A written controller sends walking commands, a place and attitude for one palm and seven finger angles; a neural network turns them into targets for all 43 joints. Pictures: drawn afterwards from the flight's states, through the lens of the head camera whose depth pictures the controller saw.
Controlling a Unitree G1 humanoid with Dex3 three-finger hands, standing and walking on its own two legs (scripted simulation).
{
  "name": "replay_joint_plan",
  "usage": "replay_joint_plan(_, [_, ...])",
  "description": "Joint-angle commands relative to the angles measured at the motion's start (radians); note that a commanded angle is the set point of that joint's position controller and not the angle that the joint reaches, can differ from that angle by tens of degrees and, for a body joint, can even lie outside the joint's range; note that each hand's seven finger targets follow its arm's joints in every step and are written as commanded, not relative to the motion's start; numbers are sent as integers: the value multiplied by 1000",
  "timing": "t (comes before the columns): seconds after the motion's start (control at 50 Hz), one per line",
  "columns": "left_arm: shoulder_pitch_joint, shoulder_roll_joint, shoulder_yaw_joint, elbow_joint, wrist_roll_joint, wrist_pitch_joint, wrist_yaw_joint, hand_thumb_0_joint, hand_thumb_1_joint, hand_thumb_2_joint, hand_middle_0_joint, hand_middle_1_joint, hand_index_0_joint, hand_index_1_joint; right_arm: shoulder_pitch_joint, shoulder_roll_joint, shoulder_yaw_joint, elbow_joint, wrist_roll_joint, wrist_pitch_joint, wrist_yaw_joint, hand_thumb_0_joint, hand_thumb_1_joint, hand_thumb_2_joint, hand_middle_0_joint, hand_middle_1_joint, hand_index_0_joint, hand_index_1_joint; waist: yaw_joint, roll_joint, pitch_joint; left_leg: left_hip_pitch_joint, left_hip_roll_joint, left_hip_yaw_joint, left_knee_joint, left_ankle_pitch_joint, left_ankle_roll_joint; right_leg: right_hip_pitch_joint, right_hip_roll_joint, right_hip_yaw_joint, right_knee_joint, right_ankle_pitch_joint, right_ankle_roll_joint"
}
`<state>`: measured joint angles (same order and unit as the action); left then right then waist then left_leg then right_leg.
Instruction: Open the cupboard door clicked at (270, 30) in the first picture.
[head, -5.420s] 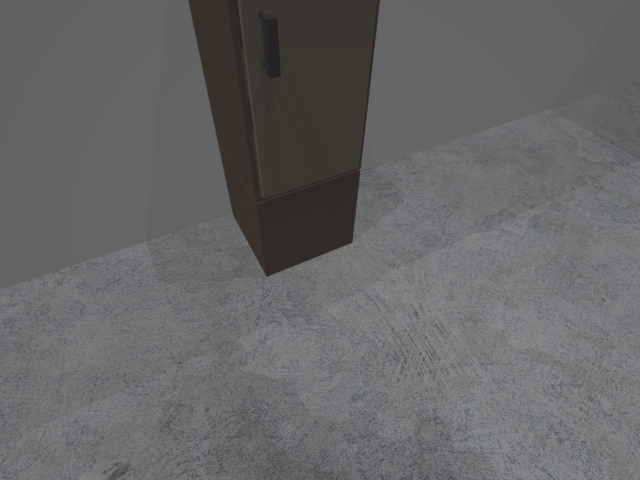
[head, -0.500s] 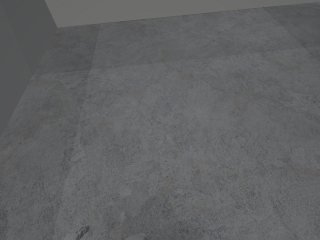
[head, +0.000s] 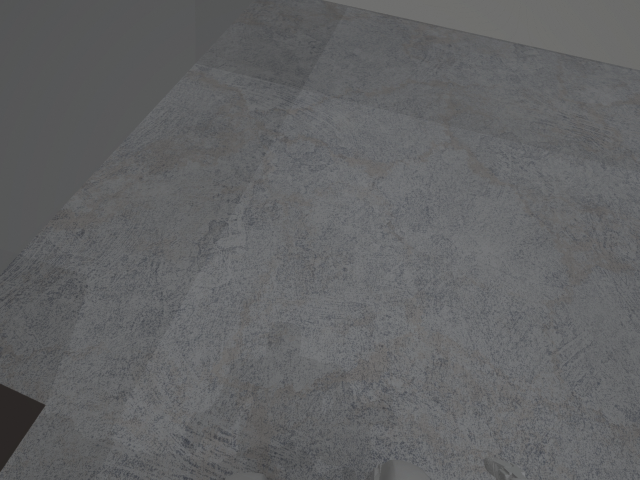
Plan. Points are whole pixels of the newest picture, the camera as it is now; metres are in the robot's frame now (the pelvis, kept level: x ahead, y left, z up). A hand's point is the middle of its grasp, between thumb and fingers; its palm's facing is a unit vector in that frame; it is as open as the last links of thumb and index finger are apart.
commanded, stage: turn to face it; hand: left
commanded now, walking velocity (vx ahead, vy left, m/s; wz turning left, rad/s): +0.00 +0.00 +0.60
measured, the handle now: out of the picture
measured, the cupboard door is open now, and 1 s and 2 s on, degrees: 0 0 0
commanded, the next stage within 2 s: none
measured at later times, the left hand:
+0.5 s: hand out of the picture +0.08 +0.17 -0.12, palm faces +0.27 -0.92 -0.29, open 7.4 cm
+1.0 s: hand out of the picture -0.11 +0.22 -0.18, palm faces +0.60 -0.76 -0.27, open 7.4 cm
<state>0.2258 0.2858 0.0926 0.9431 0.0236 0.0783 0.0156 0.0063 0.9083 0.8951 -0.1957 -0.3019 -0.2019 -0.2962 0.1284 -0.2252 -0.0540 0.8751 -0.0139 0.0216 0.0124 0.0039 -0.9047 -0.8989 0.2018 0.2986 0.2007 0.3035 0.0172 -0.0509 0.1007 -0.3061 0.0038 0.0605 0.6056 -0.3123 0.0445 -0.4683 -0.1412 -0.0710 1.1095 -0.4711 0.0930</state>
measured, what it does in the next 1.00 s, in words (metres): steps on the spot, turning left: right foot, then left foot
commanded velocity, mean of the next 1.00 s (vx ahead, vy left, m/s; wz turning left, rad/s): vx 0.00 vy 0.00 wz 0.60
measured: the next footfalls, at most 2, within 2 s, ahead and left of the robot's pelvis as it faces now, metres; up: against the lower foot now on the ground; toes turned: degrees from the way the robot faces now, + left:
right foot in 0.40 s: +0.06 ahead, -0.14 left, +0.00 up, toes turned +13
left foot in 0.86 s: -0.03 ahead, +0.11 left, +0.00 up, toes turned +38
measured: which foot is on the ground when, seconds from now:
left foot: down 0.00-0.40, up 0.42-0.84, down 0.86-1.00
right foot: up 0.00-0.38, down 0.40-0.86, up 0.88-1.00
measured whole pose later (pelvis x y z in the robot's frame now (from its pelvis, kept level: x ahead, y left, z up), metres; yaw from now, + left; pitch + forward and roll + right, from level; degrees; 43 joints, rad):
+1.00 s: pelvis -0.02 +0.01 +0.00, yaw +35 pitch +0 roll -1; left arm 0.23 0.29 0.09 0.93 0.02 0.08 0.02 0.01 0.91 0.90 -0.19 -0.30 -0.20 -0.30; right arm 0.13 -0.24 -0.05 0.88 -0.01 0.01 0.01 0.00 -0.91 -0.90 0.20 0.30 0.20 0.30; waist 0.02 -0.05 0.10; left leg -0.29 -0.02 0.05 0.59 -0.31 0.06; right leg -0.44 -0.13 -0.07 1.14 -0.50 0.10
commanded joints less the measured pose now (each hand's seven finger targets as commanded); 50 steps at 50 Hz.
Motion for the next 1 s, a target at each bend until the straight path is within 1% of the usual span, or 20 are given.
replay_joint_plan(0.0, [-27,63,10,-100,-4,-43,-12,0,900,900,-200,-300,-200,-300,44,-205,-49,-48,-2,-19,-24,0,-900,-900,200,300,200,300,-33,183,-153,183,214,-258,-264,471,79,-109,17,62,70,118,13])
replay_joint_plan(0.1, [-63,56,5,-115,-8,-43,-2,0,900,900,-200,-300,-200,-300,95,-200,-55,-28,-4,-16,-25,0,-900,-900,200,300,200,300,-48,143,-158,209,219,-334,-271,438,114,-94,40,79,-38,108,23])
replay_joint_plan(0.2, [-121,40,0,-149,-14,-46,5,0,900,900,-200,-300,-200,-300,121,-203,-63,-14,-10,-8,-24,0,-900,-900,200,300,200,300,-64,180,-148,193,220,-436,-255,418,142,-51,71,90,-186,45,14])
replay_joint_plan(0.28, [-92,28,-7,-157,-21,-55,9,0,900,900,-200,-300,-200,-300,96,-205,-69,-21,-13,-1,-23,0,-900,-900,200,300,200,300,-46,210,-160,107,184,-478,-209,489,129,116,120,78,-388,45,-7])
replay_joint_plan(0.32, [-28,36,-4,-143,-24,-63,13,0,900,900,-200,-300,-200,-300,71,-201,-72,-27,-7,1,-20,0,-900,-900,200,300,200,300,-14,197,-189,53,147,-472,-160,461,95,242,131,67,-551,166,-16])
replay_joint_plan(0.34, [7,52,1,-137,-23,-72,16,0,900,900,-200,-300,-200,-300,68,-182,-71,-30,0,0,-18,0,-900,-900,200,300,200,300,7,152,-211,-11,109,-450,-107,383,53,360,106,77,-708,269,-20])
replay_joint_plan(0.36, [32,129,12,-137,-11,-86,22,0,900,900,-200,-300,-200,-300,95,-123,-63,-35,11,-1,-12,0,-900,-900,200,300,200,300,16,-40,-239,-185,26,-352,40,143,-19,550,-78,242,-832,293,-66])
replay_joint_plan(0.38, [29,202,24,-145,0,-87,26,0,900,900,-200,-300,-200,-300,100,-80,-57,-61,5,-2,-12,0,-900,-900,200,300,200,300,18,-280,-204,-351,-111,-141,273,-263,-99,552,-337,476,-840,429,-180])
replay_joint_plan(0.4, [20,186,16,-154,-6,-80,27,0,900,900,-200,-300,-200,-300,82,-137,-71,-58,-7,4,-13,0,-900,-900,200,300,200,300,14,-172,-189,-305,-54,-166,449,-286,-90,414,-364,430,-822,466,-240])
replay_joint_plan(0.46, [-125,84,-7,-180,-11,-83,24,0,900,900,-200,-300,-200,-300,117,-119,-71,-3,-9,28,5,0,-900,-900,200,300,200,300,-63,-91,-74,-293,5,-135,614,-108,-109,298,-198,194,-800,468,-193])
replay_joint_plan(0.5, [-94,67,-16,-170,-9,-91,18,0,900,900,-200,-300,-200,-300,112,-103,-63,6,-8,35,15,0,-900,-900,200,300,200,300,-55,-103,-58,-291,9,-95,632,-45,-123,306,-156,86,-782,545,-175])
replay_joint_plan(0.62, [9,102,-4,-133,0,-86,19,0,900,900,-200,-300,-200,-300,8,-103,-52,-24,-7,42,18,0,-900,-900,200,300,200,300,-3,-138,-52,-286,42,-41,484,-78,-141,376,-199,31,-772,570,-202])
replay_joint_plan(0.74, [48,150,13,-112,6,-72,13,0,900,900,-200,-300,-200,-300,-44,-87,-30,-49,2,23,20,0,-900,-900,200,300,200,300,29,-195,-108,-137,24,49,180,-109,-112,414,-220,-39,-672,713,-195])
replay_joint_plan(0.8, [39,158,20,-105,-2,-66,9,0,900,900,-200,-300,-200,-300,35,-117,-37,-41,-1,7,16,0,-900,-900,200,300,200,300,-13,-152,-172,35,3,72,-87,45,-88,400,-206,-111,-508,721,-135])
replay_joint_plan(0.82, [37,141,17,-111,-11,-65,5,0,900,900,-200,-300,-200,-300,117,-177,-51,-22,-5,-4,15,0,-900,-900,200,300,200,300,-64,-27,-234,235,50,-4,-198,238,-60,276,-180,-129,-325,624,-90])
replay_joint_plan(0.84, [21,70,3,-155,-20,-64,-5,0,900,900,-200,-300,-200,-300,193,-303,-85,-16,-8,-15,7,0,-900,-900,200,300,200,300,-108,315,-273,439,335,-385,-203,667,71,-62,-22,-145,-86,-2,-1])
replay_joint_plan(0.86, [-45,56,-15,-188,-10,-54,2,0,900,900,-200,-300,-200,-300,261,-344,-89,10,9,-6,0,0,-900,-900,200,300,200,300,-127,320,-296,440,429,-443,-185,927,158,-131,8,-27,30,-218,5])
replay_joint_plan(0.88, [-61,69,-10,-182,-7,-46,8,0,900,900,-200,-300,-200,-300,243,-311,-80,16,4,-4,-7,0,-900,-900,200,300,200,300,-116,243,-267,384,416,-383,-187,831,178,-127,-15,25,73,-188,-5])
replay_joint_plan(0.94, [-74,75,3,-137,-8,-44,1,0,900,900,-200,-300,-200,-300,84,-222,-51,-28,-4,-11,-26,0,-900,-900,200,300,200,300,-60,239,-141,224,263,-303,-224,682,114,-122,-6,67,107,11,4])
replay_joint_plan(0.98, [-34,74,3,-115,-7,-45,-6,0,900,900,-200,-300,-200,-300,61,-207,-44,-38,-2,-19,-27,0,-900,-900,200,300,200,300,-37,179,-155,223,224,-273,-233,660,95,-96,11,60,94,73,12])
